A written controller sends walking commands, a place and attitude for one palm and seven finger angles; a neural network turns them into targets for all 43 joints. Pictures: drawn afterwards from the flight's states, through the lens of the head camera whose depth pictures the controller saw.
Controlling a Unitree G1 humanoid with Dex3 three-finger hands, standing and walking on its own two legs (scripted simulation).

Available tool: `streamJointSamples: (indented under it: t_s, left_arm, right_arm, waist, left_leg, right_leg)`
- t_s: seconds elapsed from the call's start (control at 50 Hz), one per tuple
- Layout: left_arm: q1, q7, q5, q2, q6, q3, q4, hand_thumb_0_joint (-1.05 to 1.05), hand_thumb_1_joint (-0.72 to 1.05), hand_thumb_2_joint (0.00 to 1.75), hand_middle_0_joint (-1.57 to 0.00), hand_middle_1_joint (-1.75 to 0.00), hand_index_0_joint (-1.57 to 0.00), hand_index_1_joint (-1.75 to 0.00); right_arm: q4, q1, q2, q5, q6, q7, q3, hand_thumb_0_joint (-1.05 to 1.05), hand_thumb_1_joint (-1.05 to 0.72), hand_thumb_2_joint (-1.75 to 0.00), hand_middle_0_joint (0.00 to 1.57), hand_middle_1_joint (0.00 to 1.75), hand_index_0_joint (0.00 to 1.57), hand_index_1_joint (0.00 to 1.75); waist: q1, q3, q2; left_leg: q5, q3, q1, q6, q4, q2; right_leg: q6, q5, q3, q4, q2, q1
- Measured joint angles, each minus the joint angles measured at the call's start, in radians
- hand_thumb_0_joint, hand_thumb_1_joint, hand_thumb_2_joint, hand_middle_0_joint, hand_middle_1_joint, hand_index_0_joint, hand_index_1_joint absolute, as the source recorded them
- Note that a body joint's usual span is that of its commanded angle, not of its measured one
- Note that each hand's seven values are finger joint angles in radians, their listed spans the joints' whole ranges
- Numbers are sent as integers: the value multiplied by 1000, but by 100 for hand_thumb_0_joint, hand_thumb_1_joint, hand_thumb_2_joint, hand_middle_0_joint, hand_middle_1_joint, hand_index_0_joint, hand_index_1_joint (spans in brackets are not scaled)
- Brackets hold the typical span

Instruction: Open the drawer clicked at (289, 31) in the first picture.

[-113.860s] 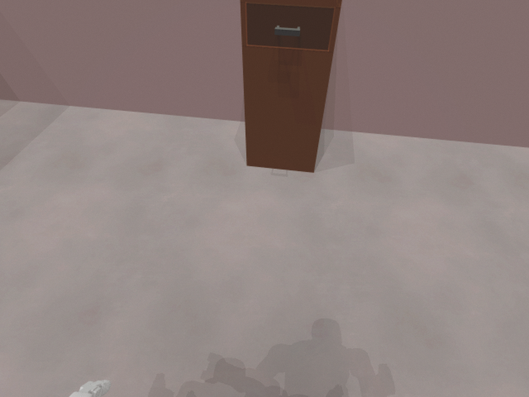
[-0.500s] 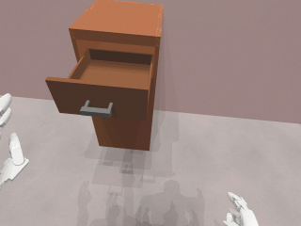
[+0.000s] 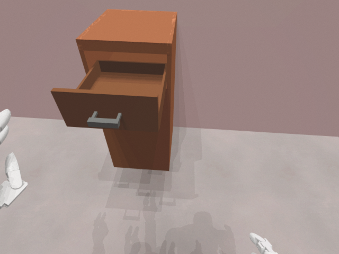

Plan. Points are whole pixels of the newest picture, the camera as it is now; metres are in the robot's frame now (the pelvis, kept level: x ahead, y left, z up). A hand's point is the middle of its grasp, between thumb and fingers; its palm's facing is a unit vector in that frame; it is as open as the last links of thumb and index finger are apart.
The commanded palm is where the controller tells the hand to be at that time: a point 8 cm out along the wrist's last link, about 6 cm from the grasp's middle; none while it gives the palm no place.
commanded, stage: stop stepping back and stand still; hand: left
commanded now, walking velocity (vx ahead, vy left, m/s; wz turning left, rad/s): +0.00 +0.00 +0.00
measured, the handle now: (105, 118) +0.53 +0.24 +0.01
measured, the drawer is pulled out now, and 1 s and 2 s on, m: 0.30 0.30 0.30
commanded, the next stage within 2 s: let the arm hang, fingers relaxed in 0.40 s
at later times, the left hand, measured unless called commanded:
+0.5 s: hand (45, 174) +0.20 +0.22 +0.19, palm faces +0.35 -0.81 -0.47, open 7.4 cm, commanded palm none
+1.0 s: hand out of the picture -0.05 +0.20 -0.16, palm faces +0.04 -0.97 -0.22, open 7.2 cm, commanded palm none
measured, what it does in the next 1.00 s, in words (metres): steps on the spot: right foot, then left foot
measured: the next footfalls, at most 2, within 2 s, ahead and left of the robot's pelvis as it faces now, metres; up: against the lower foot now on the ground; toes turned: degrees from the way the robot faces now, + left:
right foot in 0.02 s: +0.06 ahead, -0.08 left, +0.00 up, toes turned -3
left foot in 0.28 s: +0.04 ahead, +0.11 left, +0.00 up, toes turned +1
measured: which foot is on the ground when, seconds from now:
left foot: down 0.00-0.04, up 0.06-0.26, down 0.28-1.00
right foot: up 0.00-0.00, down 0.02-1.00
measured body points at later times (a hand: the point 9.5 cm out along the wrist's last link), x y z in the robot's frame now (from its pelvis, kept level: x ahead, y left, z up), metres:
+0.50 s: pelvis +0.01 -0.02 +0.01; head +0.02 -0.02 +0.46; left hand +0.18 +0.26 +0.21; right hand +0.19 -0.26 -0.06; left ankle +0.00 +0.11 -0.73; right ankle +0.02 -0.07 -0.73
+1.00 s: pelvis -0.02 +0.01 +0.01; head +0.00 +0.01 +0.46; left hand -0.05 +0.25 -0.14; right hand -0.05 -0.23 -0.14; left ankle +0.00 +0.11 -0.73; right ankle +0.02 -0.07 -0.73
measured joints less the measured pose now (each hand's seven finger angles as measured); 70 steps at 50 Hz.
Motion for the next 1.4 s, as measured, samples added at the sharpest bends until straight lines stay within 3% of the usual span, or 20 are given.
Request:
streamJointSamples:
  t_s: [0.02,0.08,0.12,0.18,0.28,0.3,0.36,0.5,0.54,0.58,0.64,0.74,0.8,0.86,0.94,1.14,1.4]
  left_arm:
    - [-1,1,1,0,-1,2,8,2,89,90,-21,-30,-21,-30]
    - [-57,-12,5,-34,3,-35,52,2,89,90,-21,-30,-21,-30]
    - [-82,-17,1,-52,4,-59,59,2,89,90,-21,-30,-21,-30]
    - [-49,-18,-4,-62,-7,-63,30,2,89,90,-21,-30,-21,-30]
    - [15,-7,-10,-22,-32,-43,-34,2,89,90,-21,-30,-21,-30]
    - [10,-6,-12,-12,-36,-40,-36,2,89,90,-21,-30,-21,-30]
    - [-7,-6,-16,2,-36,-30,-26,2,89,90,-21,-30,-21,-30]
    - [-20,-12,-24,-11,-12,-35,18,2,89,90,-21,-30,-21,-30]
    - [-104,-59,21,-4,-26,-104,179,1,89,90,-20,-30,-20,-30]
    - [-214,-113,41,-28,42,-193,435,1,90,90,-20,-30,-20,-30]
    - [-322,-152,53,-98,160,-286,821,0,90,90,-20,-30,-20,-30]
    - [-358,-171,51,-191,244,-382,1236,1,91,90,-19,-30,-19,-30]
    - [-345,-162,40,-237,250,-397,1381,1,93,90,-20,-30,-20,-30]
    - [-341,-156,38,-216,232,-381,1472,-1,99,90,-20,-30,-20,-30]
    - [-313,-161,38,-201,221,-380,1575,0,98,90,-20,-30,-20,-30]
    - [-272,-149,34,-218,205,-385,1711,1,92,90,-20,-30,-19,-30]
    - [-339,-142,32,-291,181,-398,1720,1,91,90,-19,-30,-19,-30]
  right_arm:
    - [2,-2,1,1,-2,-1,4,1,-91,-90,20,30,21,30]
    - [36,-39,-11,2,10,0,1,1,-91,-90,20,30,21,30]
    - [49,-55,-15,6,20,5,-7,1,-91,-90,20,30,21,30]
    - [38,-68,-19,4,33,6,-12,1,-91,-90,20,30,21,30]
    - [-14,-70,-40,2,25,-8,-21,1,-91,-90,20,30,21,30]
    - [-14,-76,-42,3,23,-11,-26,1,-91,-90,20,30,21,30]
    - [-15,-96,-44,12,28,-11,-30,1,-91,-90,20,30,20,30]
    - [-43,-131,-39,22,37,-5,-23,1,-91,-90,20,30,20,30]
    - [8,-139,-59,15,4,30,-33,1,-91,-90,20,30,20,30]
    - [68,-160,-86,7,22,48,-35,1,-91,-90,20,30,20,30]
    - [123,-171,-93,-4,66,51,-30,1,-91,-90,20,30,20,30]
    - [185,-120,-41,-17,112,42,-11,1,-91,-90,20,30,20,30]
    - [243,-69,-14,-21,129,35,1,1,-91,-90,20,30,20,30]
    - [307,-19,8,-22,141,28,5,1,-91,-90,20,30,20,30]
    - [370,33,16,-22,149,19,-6,1,-91,-90,20,30,20,30]
    - [445,67,39,-18,135,8,-18,1,-91,-90,20,30,20,30]
    - [480,56,97,-16,115,2,-10,0,-91,-90,20,30,20,30]
  waist:
    - [3,1,-3]
    - [2,37,42]
    - [4,50,40]
    - [6,49,14]
    - [-8,44,13]
    - [-7,50,13]
    - [9,59,3]
    - [4,60,29]
    - [16,40,47]
    - [29,26,73]
    - [20,27,88]
    - [-6,87,13]
    - [0,114,-24]
    - [21,130,-37]
    - [31,130,-15]
    - [21,103,47]
    - [12,71,23]
  left_leg:
    - [-9,4,-11,-6,17,-2]
    - [-63,-35,-45,9,90,19]
    - [-93,-46,-75,17,180,4]
    - [-101,-32,-75,21,208,-15]
    - [7,-25,38,35,-54,0]
    - [10,-29,50,19,-75,2]
    - [4,-19,69,-6,-86,1]
    - [-1,-17,70,0,-83,9]
    - [-5,-25,28,6,-44,-2]
    - [-24,-24,3,11,-10,-13]
    - [-39,-17,-18,23,33,-26]
    - [-26,-8,12,25,23,-38]
    - [-3,-14,28,25,-9,-30]
    - [24,-24,35,23,-44,-25]
    - [45,-26,43,27,-75,-25]
    - [60,-1,67,40,-114,-35]
    - [50,9,88,37,-121,-34]
  right_leg:
    - [-5,34,0,-88,-9,43]
    - [-86,101,-36,-144,25,67]
    - [-103,116,-45,-180,29,80]
    - [-107,146,-27,-236,28,90]
    - [-109,157,-33,-270,48,103]
    - [-108,152,-36,-266,50,106]
    - [-98,156,-24,-281,48,123]
    - [-96,179,-21,-323,58,144]
    - [-94,166,-31,-283,46,106]
    - [-89,139,-33,-222,32,68]
    - [-82,112,-27,-158,16,37]
    - [-80,110,-19,-137,3,53]
    - [-79,143,-25,-191,13,80]
    - [-80,181,-33,-250,20,101]
    - [-77,211,-35,-301,21,118]
    - [-66,221,-9,-316,12,124]
    - [-67,206,2,-305,13,134]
